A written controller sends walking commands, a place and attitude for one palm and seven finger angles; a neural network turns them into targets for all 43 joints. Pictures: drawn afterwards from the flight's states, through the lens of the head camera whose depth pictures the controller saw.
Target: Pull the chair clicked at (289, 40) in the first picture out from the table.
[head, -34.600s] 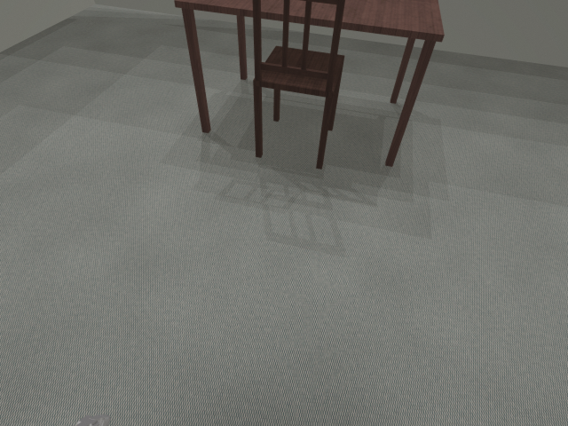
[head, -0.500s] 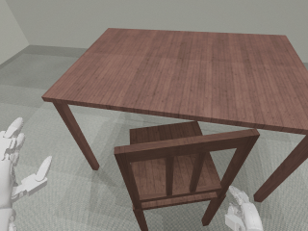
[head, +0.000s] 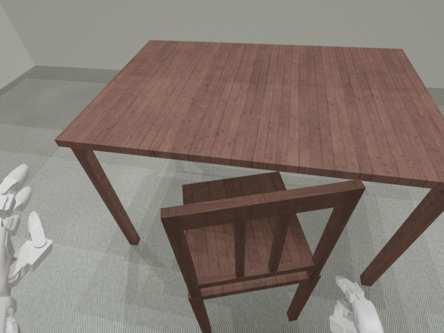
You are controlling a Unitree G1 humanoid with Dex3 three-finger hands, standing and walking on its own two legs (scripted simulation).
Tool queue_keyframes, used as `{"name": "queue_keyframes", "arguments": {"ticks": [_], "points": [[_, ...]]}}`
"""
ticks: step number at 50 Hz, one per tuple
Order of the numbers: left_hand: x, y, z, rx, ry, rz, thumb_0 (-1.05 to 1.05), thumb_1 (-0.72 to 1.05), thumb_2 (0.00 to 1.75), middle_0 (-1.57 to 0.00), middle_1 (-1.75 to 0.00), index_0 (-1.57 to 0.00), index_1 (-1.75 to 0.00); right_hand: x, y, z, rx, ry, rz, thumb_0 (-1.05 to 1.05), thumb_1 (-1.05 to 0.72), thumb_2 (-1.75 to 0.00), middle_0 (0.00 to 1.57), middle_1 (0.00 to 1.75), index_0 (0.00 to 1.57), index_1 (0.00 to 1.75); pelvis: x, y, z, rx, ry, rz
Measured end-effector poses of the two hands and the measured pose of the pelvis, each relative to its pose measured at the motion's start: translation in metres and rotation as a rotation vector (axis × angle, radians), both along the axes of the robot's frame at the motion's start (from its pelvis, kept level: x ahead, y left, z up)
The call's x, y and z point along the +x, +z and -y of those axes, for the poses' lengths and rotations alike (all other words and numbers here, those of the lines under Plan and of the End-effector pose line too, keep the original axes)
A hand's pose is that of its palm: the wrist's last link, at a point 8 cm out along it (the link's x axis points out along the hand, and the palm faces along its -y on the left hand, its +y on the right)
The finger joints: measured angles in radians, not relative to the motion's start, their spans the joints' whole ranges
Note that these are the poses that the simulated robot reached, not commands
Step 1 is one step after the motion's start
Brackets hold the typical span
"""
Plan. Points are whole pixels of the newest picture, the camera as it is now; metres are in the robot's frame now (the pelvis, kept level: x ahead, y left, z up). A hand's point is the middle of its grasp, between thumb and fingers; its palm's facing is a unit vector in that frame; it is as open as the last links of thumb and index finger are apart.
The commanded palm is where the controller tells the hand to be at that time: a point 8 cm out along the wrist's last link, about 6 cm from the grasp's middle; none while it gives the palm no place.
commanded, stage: step back with the hand held close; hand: left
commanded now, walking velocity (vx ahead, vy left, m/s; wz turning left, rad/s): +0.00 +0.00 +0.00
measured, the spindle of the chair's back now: (239, 250) +0.32 +0.01 -0.09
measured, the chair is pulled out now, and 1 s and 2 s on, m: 0.14 0.14 0.14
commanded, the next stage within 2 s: stop stepping back and stand still in 1.74 s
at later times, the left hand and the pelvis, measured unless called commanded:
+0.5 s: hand (43, 257) +0.17 +0.26 +0.15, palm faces +0.32 -0.75 -0.58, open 7.4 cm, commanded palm +0.11 +0.30 +0.17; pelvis -0.03 +0.01 -0.01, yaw -2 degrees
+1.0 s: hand (18, 283) +0.13 +0.27 +0.16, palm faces +0.42 -0.73 -0.54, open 7.4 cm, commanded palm +0.07 +0.31 +0.17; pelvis -0.07 +0.01 -0.02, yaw -1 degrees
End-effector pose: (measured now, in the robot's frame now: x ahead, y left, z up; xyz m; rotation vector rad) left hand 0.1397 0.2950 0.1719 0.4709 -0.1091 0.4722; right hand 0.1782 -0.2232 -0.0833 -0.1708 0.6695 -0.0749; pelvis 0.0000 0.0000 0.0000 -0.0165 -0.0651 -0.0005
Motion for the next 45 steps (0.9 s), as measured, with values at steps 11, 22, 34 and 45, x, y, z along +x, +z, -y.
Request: {"name": "queue_keyframes", "arguments": {"ticks": [11, 22, 34, 45], "points": [[0.015, 0.030, -0.007, 0.142, -0.042, 0.067, 0.01, 0.89, 0.89, -0.21, -0.30, -0.21, -0.30, -0.006, 0.004, 0.003, 0.015, -0.028, 0.021, 0.01, -0.91, -0.90, 0.20, 0.29, 0.21, 0.30, -0.010, 0.000, -0.002, 0.004, -0.038, -0.033], [0.000, 0.003, 0.005, 0.154, -0.141, -0.109, 0.01, 0.89, 0.89, -0.22, -0.30, -0.21, -0.30, -0.049, -0.012, 0.016, -0.013, -0.126, -0.088, 0.01, -0.91, -0.90, 0.20, 0.29, 0.20, 0.30, -0.027, -0.004, -0.008, 0.019, -0.039, -0.068], [-0.038, 0.004, -0.005, 0.153, -0.069, -0.030, 0.01, 0.89, 0.89, -0.22, -0.30, -0.21, -0.30, -0.079, -0.018, 0.009, -0.017, -0.116, -0.091, 0.01, -0.91, -0.90, 0.20, 0.29, 0.20, 0.30, -0.056, -0.011, -0.009, 0.004, -0.021, -0.076], [-0.050, 0.005, -0.010, 0.187, -0.074, 0.019, 0.01, 0.89, 0.89, -0.22, -0.30, -0.21, -0.30, -0.090, -0.014, 0.001, -0.033, -0.084, -0.059, 0.01, -0.91, -0.90, 0.20, 0.29, 0.21, 0.30, -0.069, -0.016, -0.011, 0.009, -0.008, -0.078]]}}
